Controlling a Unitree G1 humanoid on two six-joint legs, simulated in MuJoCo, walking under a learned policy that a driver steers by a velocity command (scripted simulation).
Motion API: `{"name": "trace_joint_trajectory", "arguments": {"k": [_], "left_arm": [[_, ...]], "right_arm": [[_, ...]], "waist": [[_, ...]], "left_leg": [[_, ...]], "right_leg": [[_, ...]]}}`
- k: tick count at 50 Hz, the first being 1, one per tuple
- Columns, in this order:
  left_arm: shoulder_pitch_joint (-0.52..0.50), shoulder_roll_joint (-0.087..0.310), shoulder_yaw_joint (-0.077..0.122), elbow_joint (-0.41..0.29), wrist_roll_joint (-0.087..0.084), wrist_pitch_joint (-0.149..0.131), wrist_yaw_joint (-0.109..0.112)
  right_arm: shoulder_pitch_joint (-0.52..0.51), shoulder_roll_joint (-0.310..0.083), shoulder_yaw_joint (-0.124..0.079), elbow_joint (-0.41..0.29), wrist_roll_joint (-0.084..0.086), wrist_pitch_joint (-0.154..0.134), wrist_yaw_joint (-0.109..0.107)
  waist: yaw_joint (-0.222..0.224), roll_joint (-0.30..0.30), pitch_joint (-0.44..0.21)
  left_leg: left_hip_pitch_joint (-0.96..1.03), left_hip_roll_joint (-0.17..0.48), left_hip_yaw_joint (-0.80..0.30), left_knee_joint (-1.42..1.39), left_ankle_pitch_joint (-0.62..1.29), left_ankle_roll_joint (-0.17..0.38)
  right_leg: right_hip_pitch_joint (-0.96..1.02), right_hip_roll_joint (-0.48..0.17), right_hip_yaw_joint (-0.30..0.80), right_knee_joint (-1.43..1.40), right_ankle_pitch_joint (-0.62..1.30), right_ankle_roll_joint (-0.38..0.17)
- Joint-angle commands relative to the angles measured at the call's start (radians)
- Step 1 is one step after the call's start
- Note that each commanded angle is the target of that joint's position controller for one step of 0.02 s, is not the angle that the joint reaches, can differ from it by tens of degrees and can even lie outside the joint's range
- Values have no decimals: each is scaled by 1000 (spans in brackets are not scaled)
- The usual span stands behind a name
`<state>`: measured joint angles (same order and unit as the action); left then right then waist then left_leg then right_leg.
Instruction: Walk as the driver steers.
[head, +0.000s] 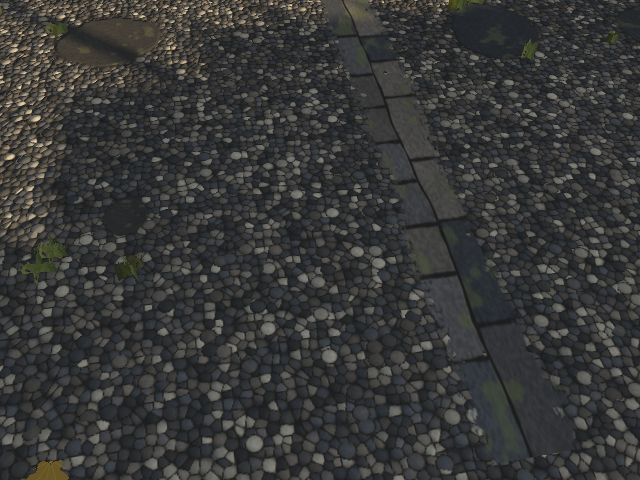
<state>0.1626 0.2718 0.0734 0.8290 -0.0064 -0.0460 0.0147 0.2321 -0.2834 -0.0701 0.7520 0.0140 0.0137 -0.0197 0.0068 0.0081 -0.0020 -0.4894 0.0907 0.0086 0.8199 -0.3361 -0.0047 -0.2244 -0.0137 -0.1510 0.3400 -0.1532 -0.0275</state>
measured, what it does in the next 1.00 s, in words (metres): walks ahead: left foot, then right foot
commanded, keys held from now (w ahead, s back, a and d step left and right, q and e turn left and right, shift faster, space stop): w+q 0.12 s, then no key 0.88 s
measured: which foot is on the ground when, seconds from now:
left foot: up 0.00-0.12, down 0.14-0.56, up 0.58-0.76, down 0.78-1.00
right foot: down 0.00-0.12, up 0.14-0.50, down 0.52-1.00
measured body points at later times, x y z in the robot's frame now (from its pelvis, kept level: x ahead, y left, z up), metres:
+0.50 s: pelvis +0.14 +0.06 -0.01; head +0.17 +0.08 +0.44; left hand +0.28 +0.33 -0.12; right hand +0.26 -0.20 -0.12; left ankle +0.04 +0.14 -0.74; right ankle +0.27 -0.04 -0.73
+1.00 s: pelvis +0.21 +0.08 -0.01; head +0.22 +0.09 +0.44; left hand +0.27 +0.35 -0.15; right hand +0.32 -0.16 -0.14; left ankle +0.14 +0.20 -0.74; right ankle +0.27 -0.04 -0.74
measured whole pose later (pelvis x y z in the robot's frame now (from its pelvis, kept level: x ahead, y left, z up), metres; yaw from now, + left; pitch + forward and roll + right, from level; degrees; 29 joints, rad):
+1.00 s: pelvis +0.21 +0.08 -0.01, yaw +10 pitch -1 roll -1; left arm 0.10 0.23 0.04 1.00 0.00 0.00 0.01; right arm 0.25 -0.22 -0.04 0.91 -0.01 -0.02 -0.03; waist 0.01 -0.01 0.04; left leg -0.16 0.01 -0.01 0.53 -0.35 -0.01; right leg -0.29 -0.02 -0.02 0.51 -0.20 0.01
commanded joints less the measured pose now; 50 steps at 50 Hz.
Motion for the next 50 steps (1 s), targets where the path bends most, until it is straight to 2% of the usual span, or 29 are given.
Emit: {"name": "trace_joint_trajectory", "arguments": {"k": [1, 4, 5, 6, 7, 8, 9, 10, 12, 14, 17, 23, 25, 26, 27, 28, 29, 30, 31, 32, 34, 37, 38, 39, 40, 41, 42, 45, 50], "left_arm": [[-53, 184, 48, -64, -12, -15, -4], [-67, 188, 50, -62, -27, 2, -14], [-71, 170, 45, -61, -26, 6, -16], [-79, 123, 32, -63, -16, 8, -19], [-108, 44, 5, -87, 13, 4, -30], [-153, 50, 4, -146, 14, -17, -33], [-157, 118, 16, -132, -6, -37, -40], [-127, 142, 22, -115, -16, -44, -47], [-105, 134, 23, -74, 11, -36, -43], [-100, 95, 14, -58, 13, -22, -43], [-130, 48, -5, -56, 9, -11, -38], [-174, 76, -1, -59, 8, -12, -47], [-117, 91, 7, -35, 18, -21, -48], [-74, 115, 15, -17, 29, -26, -43], [-36, 176, 27, -11, 40, -29, -33], [-2, 162, 19, 5, 44, -21, -24], [17, 82, 1, 17, 26, -4, -19], [-5, 58, -15, 22, 17, 1, -21], [-39, 75, -14, 20, 17, 2, -22], [-85, 93, -12, 15, 17, 1, -24], [-166, 104, -8, 10, 20, 8, -19], [-189, 98, -7, 25, 10, 34, -7], [-163, 78, -13, 37, 4, 36, -6], [-135, 58, -21, 50, 9, 35, -8], [-120, 61, -18, 53, 16, 37, -7], [-147, 58, -21, 53, 23, 37, -6], [-147, 57, -21, 60, 22, 34, -3], [-109, 70, -16, 99, 12, 30, 5], [-101, 65, -15, 146, 4, 36, 3]], "right_arm": [[0, -75, -19, -59, 3, -20, 19], [43, -69, -23, -42, 7, -22, 32], [94, -75, -29, -16, 6, -21, 32], [180, -105, -44, 17, 10, -20, 26], [274, -198, -71, 24, 6, -25, 10], [261, -304, -83, -18, -8, -44, 17], [218, -225, -61, -41, -23, -65, 22], [165, -180, -47, -56, -23, -77, 19], [86, -146, -34, -78, -4, -72, 11], [70, -141, -28, -83, -15, -68, -3], [61, -139, -27, -74, -16, -61, -19], [74, -132, -26, -24, -11, -47, -16], [41, -122, -23, -16, -2, -43, -14], [54, -120, -22, -7, -5, -47, -12], [82, -100, -16, -14, -28, -56, -11], [192, -51, -1, 4, -38, -59, -9], [134, -60, 2, 11, -35, -50, -11], [72, -84, -5, -13, -16, -35, -9], [46, -100, -12, -12, -3, -17, -14], [39, -99, -16, -8, -3, 1, -19], [52, -74, -12, 11, -12, 21, -30], [128, -33, -5, 81, -21, 15, -22], [117, -42, -7, 86, -31, 16, -16], [79, -76, -9, 67, -41, 18, -15], [37, -121, -16, 59, -35, 17, -17], [-1, -88, -8, 58, -36, 6, -15], [-22, -62, 0, 60, -39, -8, -13], [-11, -67, 0, 84, -34, -42, -10], [44, -62, 4, 129, -22, -43, -10]], "waist": [[-9, -101, -29], [-47, -78, -17], [-66, -57, -18], [-91, 0, -16], [-111, 249, -24], [-91, 357, 9], [-89, 224, 2], [-51, 192, 1], [-25, 94, -26], [-7, 81, -49], [-10, 83, -51], [-40, 113, -35], [-2, 95, -45], [15, 67, -72], [0, -6, -144], [-40, -120, -262], [12, -188, -279], [20, -211, -222], [15, -152, -173], [-3, -115, -116], [-37, -135, -60], [-75, -137, -89], [-68, -116, -92], [-42, -62, -61], [10, 33, -7], [13, 66, 25], [17, 71, 36], [16, 60, 15], [-3, 22, -21]], "left_leg": [[47, 11, 20, -83, 12, 32], [172, -22, 84, -235, 53, 70], [254, -52, 107, -274, 47, 85], [351, -62, 72, -326, 3, 117], [491, 130, -245, -463, 24, 198], [581, 286, -670, -595, -28, 359], [571, 299, -621, -597, 104, 365], [549, 267, -490, -549, 314, 315], [502, 194, -308, -529, 553, 240], [457, 152, -209, -533, 750, 216], [425, 94, -90, -522, 832, 175], [443, 113, -113, -464, 790, 179], [445, 93, -123, -390, 752, 156], [428, 51, -115, -337, 742, 123], [356, -14, -89, -247, 593, 74], [219, -63, -79, -111, 301, 10], [172, -99, -83, 12, -71, -31], [96, -96, -111, 111, -353, -48], [66, -75, -124, 183, -392, -55], [65, -54, -118, 162, -364, -59], [147, -28, -94, -33, -263, -60], [379, -73, -10, -301, 98, -33], [414, -77, -7, -350, 151, -18], [395, -18, -73, -392, 154, 10], [238, 5, -105, -414, -48, 48], [130, -4, -106, -449, -179, 55], [101, -7, -103, -469, -177, 41], [170, -18, -87, -439, 59, 12], [248, -31, -66, -398, 240, 20]], "right_leg": [[29, -299, 214, -209, -260, -171], [-1, -283, 151, -135, -336, -129], [-46, -254, 113, -67, -369, -106], [-114, -200, 55, 83, -376, -70], [-307, -90, -56, 488, -338, 8], [-644, 64, 45, 711, -472, 39], [-679, -7, 157, 811, -441, 26], [-658, -44, 170, 805, -346, 13], [-557, -75, 165, 713, -222, 28], [-447, -54, 144, 642, -108, 49], [-336, -28, 132, 423, 35, 56], [-239, -3, 133, 233, 87, 27], [-145, 12, 121, 120, 154, -6], [-33, 5, 135, 59, 339, -31], [135, -96, 231, 122, 717, -78], [347, -238, 367, 181, 842, -224], [336, -307, 472, 120, 774, -305], [282, -331, 524, 54, 614, -317], [219, -323, 523, 18, 421, -293], [129, -301, 483, -13, 286, -258], [-3, -236, 412, -62, 80, -189], [-110, -152, 285, -42, -35, -130], [-124, -125, 259, -33, -142, -88], [-144, -96, 237, -13, -257, -32], [-84, -40, 180, 8, -276, 12], [5, -27, 165, 46, -197, 30], [46, -28, 166, 80, -126, 26], [59, -35, 169, 127, 67, -3], [73, -36, 166, 150, 185, 0]]}}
